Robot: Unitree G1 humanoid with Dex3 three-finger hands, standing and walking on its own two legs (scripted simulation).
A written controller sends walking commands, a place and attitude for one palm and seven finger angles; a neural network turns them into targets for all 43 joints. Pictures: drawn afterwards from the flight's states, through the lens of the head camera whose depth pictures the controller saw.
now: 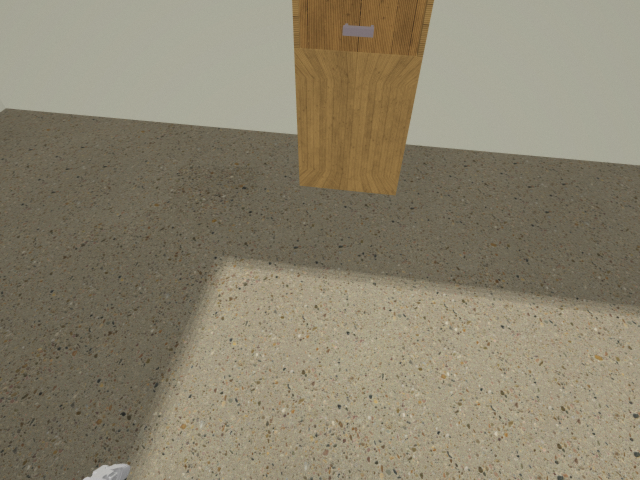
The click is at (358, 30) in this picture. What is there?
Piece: drawer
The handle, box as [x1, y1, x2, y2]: [342, 23, 373, 37]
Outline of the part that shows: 343,25 342,35 372,37 373,25 371,25 370,27 348,25 347,23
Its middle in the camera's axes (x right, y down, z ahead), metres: +0.13 -0.73 +1.35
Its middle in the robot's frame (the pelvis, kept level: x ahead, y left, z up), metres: +1.51 -0.06 -0.01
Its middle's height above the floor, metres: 0.76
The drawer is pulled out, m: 0.00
